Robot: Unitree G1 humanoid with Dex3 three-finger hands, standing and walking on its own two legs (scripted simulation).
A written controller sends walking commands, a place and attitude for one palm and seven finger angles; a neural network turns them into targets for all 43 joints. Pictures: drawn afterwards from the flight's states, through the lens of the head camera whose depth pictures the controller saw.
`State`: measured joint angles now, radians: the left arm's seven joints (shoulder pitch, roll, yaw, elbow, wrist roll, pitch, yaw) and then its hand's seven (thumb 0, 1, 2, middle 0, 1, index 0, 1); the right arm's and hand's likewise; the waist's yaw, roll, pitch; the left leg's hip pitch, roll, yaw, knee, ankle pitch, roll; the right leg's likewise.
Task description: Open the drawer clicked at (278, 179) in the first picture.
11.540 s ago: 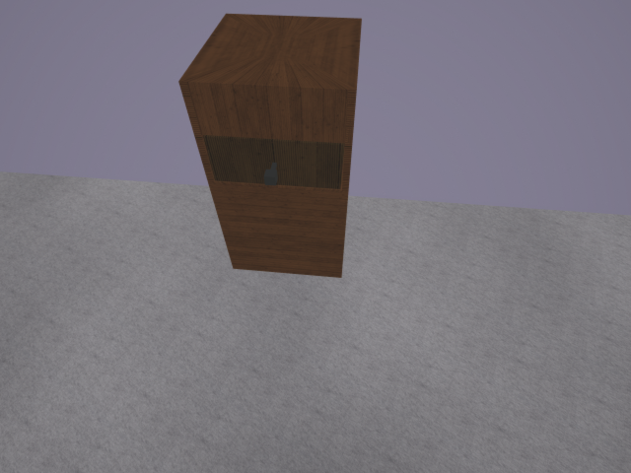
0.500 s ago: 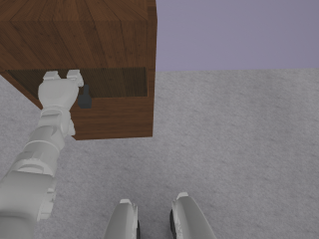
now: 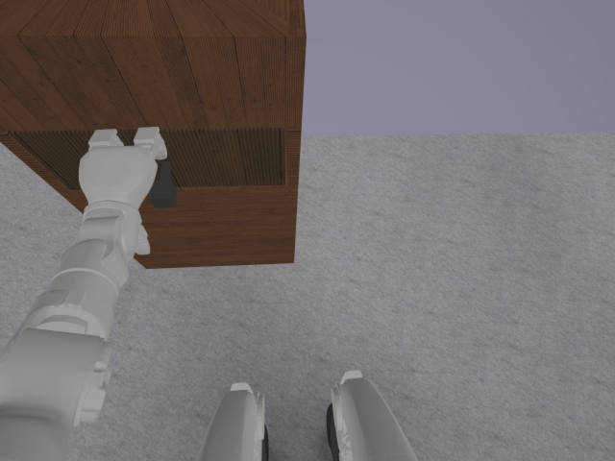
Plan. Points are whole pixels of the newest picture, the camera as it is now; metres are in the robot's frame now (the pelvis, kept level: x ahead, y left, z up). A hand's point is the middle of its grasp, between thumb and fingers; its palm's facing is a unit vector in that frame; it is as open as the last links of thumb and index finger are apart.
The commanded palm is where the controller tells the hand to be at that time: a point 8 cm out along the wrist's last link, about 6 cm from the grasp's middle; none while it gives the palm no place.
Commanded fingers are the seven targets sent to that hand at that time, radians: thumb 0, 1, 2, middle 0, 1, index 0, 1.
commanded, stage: lower the fingers behind the handle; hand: left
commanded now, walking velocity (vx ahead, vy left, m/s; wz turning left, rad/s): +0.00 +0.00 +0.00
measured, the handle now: (164, 184) +0.53 +0.20 -0.10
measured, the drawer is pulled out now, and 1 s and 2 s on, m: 0.00 0.00 0.00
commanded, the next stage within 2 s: close the thumb around the handle in 1.52 s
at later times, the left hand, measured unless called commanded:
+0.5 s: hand (147, 204) +0.48 +0.22 -0.08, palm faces -0.03 -0.01 -1.00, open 13.8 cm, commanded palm +0.47 +0.21 -0.03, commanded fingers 0.00 -0.50 0.30 -0.30 -1.20 -0.30 -1.20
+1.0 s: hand (159, 213) +0.49 +0.21 -0.12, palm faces -0.05 +0.00 -1.00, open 13.8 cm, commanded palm +0.47 +0.20 -0.06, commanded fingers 0.00 -0.50 0.30 -0.30 -1.20 -0.30 -1.20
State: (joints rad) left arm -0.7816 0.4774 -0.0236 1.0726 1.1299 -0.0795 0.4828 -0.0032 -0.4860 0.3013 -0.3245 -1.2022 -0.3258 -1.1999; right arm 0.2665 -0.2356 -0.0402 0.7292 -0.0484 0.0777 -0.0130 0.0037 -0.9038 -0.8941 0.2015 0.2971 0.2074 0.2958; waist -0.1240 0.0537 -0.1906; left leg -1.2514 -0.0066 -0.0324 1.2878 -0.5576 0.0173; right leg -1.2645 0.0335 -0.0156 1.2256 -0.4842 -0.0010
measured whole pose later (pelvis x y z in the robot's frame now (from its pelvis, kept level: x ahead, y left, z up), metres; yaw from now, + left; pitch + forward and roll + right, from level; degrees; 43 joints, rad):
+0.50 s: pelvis -0.01 +0.00 -0.03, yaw +0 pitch +33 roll -3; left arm -0.81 0.50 0.01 1.08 1.17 -0.12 0.53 0.00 -0.49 0.30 -0.32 -1.20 -0.31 -1.20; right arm 0.25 -0.24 -0.04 0.73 -0.06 0.06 0.00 0.00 -0.90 -0.89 0.20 0.30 0.21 0.30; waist -0.13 0.06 -0.20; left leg -1.40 0.00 -0.04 1.43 -0.60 0.01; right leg -1.42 0.04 -0.03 1.36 -0.52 0.00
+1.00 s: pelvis -0.01 +0.00 -0.06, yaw -1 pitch +35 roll -3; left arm -0.82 0.50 0.03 1.09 1.18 -0.10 0.54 0.00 -0.49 0.30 -0.32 -1.20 -0.31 -1.20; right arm 0.24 -0.25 -0.04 0.73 -0.07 0.05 0.01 0.00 -0.90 -0.89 0.20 0.30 0.21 0.30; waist -0.14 0.06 -0.21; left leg -1.51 0.00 -0.03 1.53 -0.63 0.01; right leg -1.53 0.04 -0.02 1.46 -0.55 -0.01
